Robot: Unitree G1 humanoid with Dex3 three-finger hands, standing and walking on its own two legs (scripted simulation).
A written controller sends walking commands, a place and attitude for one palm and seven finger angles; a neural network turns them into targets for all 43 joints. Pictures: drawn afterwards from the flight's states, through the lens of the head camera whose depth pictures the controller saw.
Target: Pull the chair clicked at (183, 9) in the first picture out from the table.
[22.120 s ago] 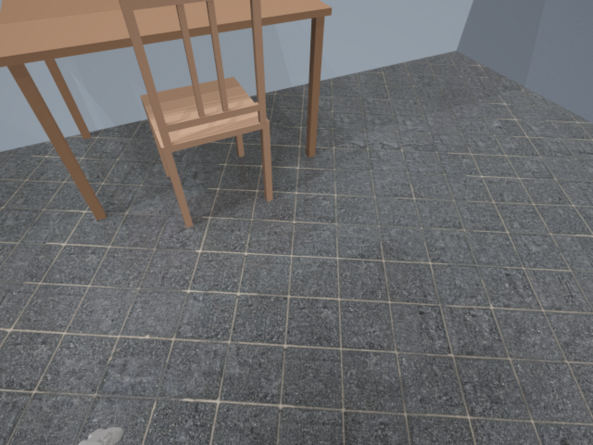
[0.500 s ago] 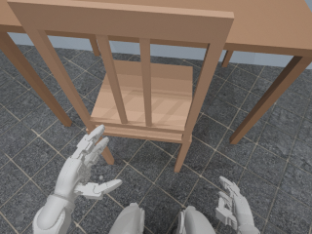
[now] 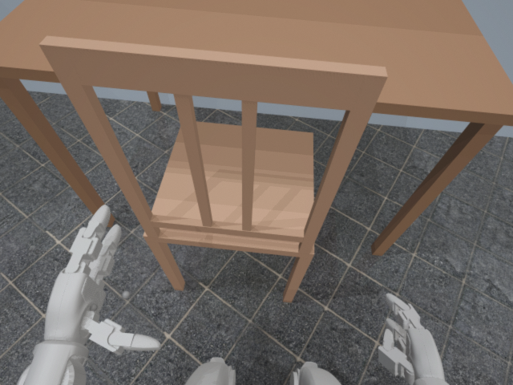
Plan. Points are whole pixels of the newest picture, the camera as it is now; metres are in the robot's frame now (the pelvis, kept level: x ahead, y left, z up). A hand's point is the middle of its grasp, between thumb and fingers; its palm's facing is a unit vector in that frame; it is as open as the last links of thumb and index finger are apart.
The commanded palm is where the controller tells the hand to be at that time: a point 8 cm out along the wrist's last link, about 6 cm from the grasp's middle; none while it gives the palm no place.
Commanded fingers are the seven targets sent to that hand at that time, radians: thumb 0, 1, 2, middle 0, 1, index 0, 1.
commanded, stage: raise the hand toward the chair's back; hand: left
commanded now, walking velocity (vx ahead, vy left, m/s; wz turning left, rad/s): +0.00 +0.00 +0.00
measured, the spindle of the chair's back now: (198, 174) +0.46 +0.14 +0.01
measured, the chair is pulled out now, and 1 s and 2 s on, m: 0.00 0.00 0.00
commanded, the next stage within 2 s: aim the fingers beside a spindle in 0.80 s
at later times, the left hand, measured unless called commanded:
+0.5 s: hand (125, 282) +0.25 +0.20 +0.03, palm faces -0.07 -1.00 -0.03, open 16.9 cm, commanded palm +0.23 +0.26 +0.04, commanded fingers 0.00 -0.50 0.30 -0.06 -0.08 -0.06 -0.08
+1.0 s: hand (125, 284) +0.25 +0.20 +0.04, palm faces -0.02 -1.00 -0.05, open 16.9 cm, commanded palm +0.23 +0.25 +0.03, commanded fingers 0.00 -0.50 0.30 -0.06 -0.08 -0.06 -0.08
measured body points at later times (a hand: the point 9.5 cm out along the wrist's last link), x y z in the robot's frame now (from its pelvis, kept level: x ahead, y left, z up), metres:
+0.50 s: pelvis +0.01 +0.00 +0.01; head +0.09 +0.01 +0.45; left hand +0.25 +0.26 +0.04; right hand +0.17 -0.25 -0.07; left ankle +0.00 +0.08 -0.67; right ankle +0.02 -0.11 -0.67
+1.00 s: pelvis +0.00 -0.01 +0.01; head +0.08 +0.00 +0.45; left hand +0.24 +0.25 +0.05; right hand +0.18 -0.24 -0.07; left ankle +0.00 +0.08 -0.67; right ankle +0.02 -0.11 -0.67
